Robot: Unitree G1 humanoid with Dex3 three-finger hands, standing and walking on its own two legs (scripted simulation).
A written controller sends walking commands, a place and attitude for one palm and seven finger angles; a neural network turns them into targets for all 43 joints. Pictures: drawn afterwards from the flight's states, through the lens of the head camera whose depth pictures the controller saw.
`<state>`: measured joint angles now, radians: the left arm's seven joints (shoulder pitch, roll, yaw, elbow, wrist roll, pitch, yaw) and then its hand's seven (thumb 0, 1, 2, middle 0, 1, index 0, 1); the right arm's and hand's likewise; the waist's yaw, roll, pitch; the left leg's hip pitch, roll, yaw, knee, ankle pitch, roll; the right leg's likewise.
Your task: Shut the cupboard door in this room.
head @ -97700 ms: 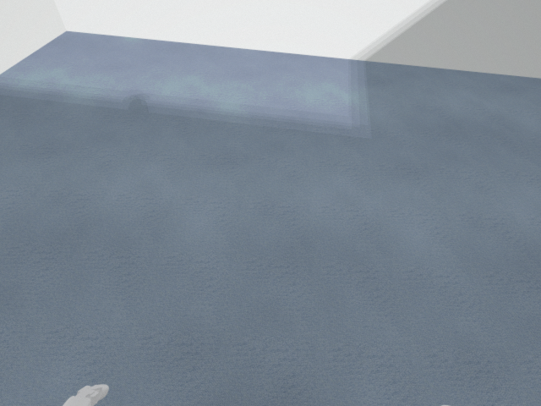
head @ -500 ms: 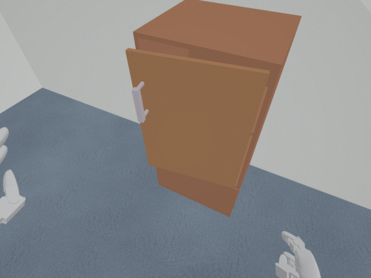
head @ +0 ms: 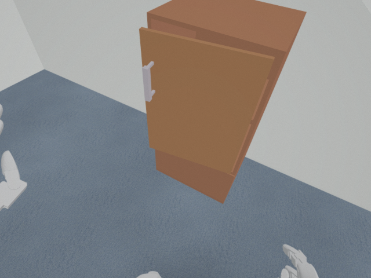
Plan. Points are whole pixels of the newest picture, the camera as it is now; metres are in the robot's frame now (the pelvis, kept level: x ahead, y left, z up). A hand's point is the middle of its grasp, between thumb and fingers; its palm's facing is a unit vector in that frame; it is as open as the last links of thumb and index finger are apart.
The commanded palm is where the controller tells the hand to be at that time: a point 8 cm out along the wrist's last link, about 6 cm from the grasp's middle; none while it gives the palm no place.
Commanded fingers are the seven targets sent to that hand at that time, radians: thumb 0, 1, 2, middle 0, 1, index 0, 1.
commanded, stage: step back with the hand held close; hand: left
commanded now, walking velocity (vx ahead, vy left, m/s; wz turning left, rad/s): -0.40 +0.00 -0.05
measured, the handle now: (149, 81) +0.75 +0.16 +0.00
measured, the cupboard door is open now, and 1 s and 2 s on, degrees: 8 8 8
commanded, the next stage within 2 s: stop stepping back and stand still in 0.26 s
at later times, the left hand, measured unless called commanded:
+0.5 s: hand out of the picture +0.12 +0.24 +0.19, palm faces +0.38 -0.84 -0.39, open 7.4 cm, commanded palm +0.05 +0.29 +0.19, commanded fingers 0.00 0.90 0.90 -0.20 -0.30 -0.20 -0.30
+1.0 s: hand out of the picture +0.10 +0.25 +0.19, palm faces +0.25 -0.79 -0.57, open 7.4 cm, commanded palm +0.05 +0.30 +0.19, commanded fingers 0.00 0.90 0.90 -0.20 -0.30 -0.20 -0.30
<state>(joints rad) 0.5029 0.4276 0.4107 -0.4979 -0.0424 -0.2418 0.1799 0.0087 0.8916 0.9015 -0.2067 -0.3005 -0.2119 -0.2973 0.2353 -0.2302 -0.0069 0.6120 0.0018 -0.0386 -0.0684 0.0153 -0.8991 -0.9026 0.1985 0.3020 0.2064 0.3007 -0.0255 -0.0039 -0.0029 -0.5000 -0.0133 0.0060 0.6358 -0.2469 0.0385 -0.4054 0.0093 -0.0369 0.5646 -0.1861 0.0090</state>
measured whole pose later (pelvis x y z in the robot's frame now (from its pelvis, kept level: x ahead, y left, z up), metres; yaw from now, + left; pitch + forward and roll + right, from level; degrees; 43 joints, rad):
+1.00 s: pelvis -0.12 +0.02 +0.01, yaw -7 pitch +2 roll +0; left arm 0.67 0.53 0.46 -0.55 -0.07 -0.17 0.14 0.01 0.89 0.90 -0.21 -0.30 -0.22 -0.30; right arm 0.27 -0.16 0.03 0.61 -0.03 -0.05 -0.06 0.01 -0.89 -0.90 0.20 0.30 0.21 0.30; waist -0.03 -0.01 -0.06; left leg -0.42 0.01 0.06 0.54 -0.24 0.00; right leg -0.16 0.07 -0.09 0.43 -0.31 -0.09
